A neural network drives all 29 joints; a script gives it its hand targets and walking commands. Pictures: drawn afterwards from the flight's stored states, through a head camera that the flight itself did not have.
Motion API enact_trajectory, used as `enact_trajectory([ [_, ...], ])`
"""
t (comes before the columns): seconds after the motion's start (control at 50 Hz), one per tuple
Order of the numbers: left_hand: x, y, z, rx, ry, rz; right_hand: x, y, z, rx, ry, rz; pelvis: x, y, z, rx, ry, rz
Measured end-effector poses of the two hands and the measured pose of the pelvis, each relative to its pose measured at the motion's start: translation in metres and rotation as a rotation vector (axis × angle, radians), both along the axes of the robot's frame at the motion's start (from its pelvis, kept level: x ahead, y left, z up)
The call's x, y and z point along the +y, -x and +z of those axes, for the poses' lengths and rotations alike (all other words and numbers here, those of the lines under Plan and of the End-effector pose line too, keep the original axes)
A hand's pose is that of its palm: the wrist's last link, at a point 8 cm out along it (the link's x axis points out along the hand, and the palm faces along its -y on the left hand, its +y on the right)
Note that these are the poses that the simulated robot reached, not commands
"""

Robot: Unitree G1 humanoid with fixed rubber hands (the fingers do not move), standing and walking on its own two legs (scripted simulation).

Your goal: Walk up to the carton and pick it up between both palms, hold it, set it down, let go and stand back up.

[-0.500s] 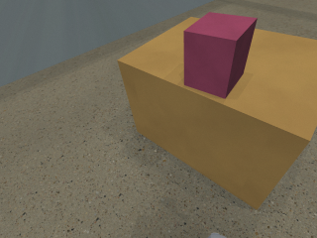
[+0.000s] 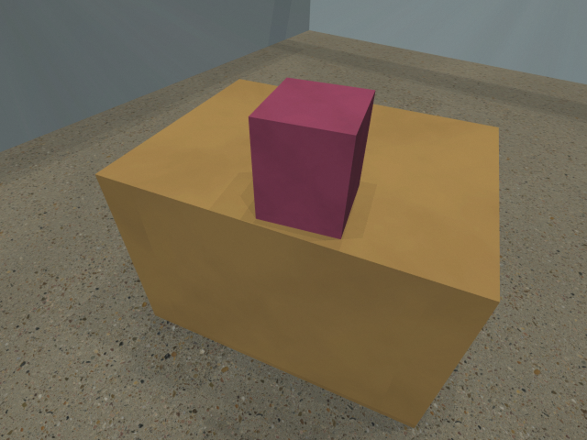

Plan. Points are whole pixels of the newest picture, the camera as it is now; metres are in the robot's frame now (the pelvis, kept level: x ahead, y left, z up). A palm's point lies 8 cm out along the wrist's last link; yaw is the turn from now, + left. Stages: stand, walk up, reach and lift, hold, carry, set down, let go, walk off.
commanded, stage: walk up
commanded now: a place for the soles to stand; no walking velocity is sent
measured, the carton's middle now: (313, 156) +0.69 -0.02 +0.06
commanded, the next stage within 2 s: none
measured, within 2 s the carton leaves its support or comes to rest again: neither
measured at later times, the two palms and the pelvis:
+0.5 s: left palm (210, 393) +0.24 +0.15 -0.09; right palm out of the picture +0.16 -0.34 -0.11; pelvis +0.11 -0.07 +0.02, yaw -6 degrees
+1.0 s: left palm out of the picture +0.17 +0.22 -0.10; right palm out of the picture +0.12 -0.26 -0.08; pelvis +0.07 -0.02 +0.02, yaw -3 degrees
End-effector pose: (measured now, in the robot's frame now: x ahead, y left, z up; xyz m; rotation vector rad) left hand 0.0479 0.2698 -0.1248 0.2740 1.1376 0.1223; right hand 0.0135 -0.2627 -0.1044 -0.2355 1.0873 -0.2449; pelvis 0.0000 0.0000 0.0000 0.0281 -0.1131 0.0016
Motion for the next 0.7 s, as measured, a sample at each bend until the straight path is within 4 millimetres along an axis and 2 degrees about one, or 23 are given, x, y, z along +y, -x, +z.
enact_trajectory([
  [0.08,-0.009,-0.081,0.019,-0.095,0.000,-0.100,0.005,0.035,0.007,0.128,-0.013,-0.082,-0.008,-0.025,0.011,-0.004,-0.005,-0.046],
  [0.14,-0.030,-0.133,0.031,-0.136,0.018,-0.152,0.007,0.044,0.014,0.197,-0.034,-0.120,-0.019,-0.044,0.020,0.003,-0.008,-0.064],
  [0.2,-0.062,-0.176,0.041,-0.165,0.048,-0.188,0.003,0.035,0.016,0.241,-0.064,-0.131,-0.032,-0.064,0.025,0.019,-0.010,-0.080],
  [0.28,-0.103,-0.215,0.036,-0.191,0.065,-0.215,-0.020,-0.004,-0.004,0.248,-0.102,-0.102,-0.054,-0.091,0.013,0.043,-0.013,-0.093],
  [0.32,-0.118,-0.217,0.028,-0.162,0.060,-0.210,-0.037,-0.032,-0.016,0.226,-0.107,-0.088,-0.061,-0.097,0.007,0.038,0.017,-0.122],
  [0.36,-0.127,-0.211,0.024,-0.124,0.058,-0.185,-0.052,-0.062,-0.022,0.182,-0.102,-0.087,-0.066,-0.102,0.005,0.032,0.015,-0.134],
  [0.44,-0.125,-0.199,0.030,-0.082,0.032,-0.097,-0.069,-0.114,-0.018,0.111,-0.079,-0.045,-0.070,-0.109,0.011,0.030,0.025,-0.121],
  [0.5,-0.118,-0.196,0.037,-0.102,0.010,-0.061,-0.073,-0.144,-0.011,0.074,-0.059,0.004,-0.072,-0.111,0.015,0.037,0.030,-0.100],
  [0.6,-0.097,-0.191,0.042,-0.152,-0.023,-0.017,-0.074,-0.169,0.001,0.048,-0.023,0.056,-0.067,-0.105,0.017,0.043,0.031,-0.059],
  [0.7,-0.065,-0.179,0.038,-0.171,-0.043,0.006,-0.063,-0.171,0.012,0.024,0.003,0.072,-0.050,-0.089,0.015,0.051,0.035,-0.028],
])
